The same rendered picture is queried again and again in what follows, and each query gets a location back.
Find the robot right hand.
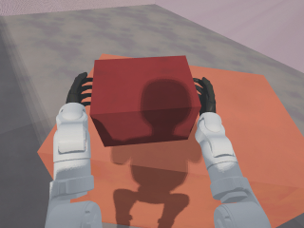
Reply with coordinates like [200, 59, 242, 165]
[193, 77, 217, 116]

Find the carton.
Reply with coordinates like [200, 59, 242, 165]
[89, 55, 201, 147]

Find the robot right forearm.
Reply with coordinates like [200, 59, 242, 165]
[195, 112, 272, 228]

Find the robot left hand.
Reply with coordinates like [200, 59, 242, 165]
[66, 72, 93, 106]

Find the pedestal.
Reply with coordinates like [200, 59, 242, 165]
[37, 53, 304, 228]

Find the robot left forearm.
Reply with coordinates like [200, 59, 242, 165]
[45, 103, 94, 228]

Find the left robot upper arm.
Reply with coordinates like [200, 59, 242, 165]
[46, 200, 103, 228]

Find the right robot upper arm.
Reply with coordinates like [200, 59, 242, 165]
[214, 201, 271, 228]

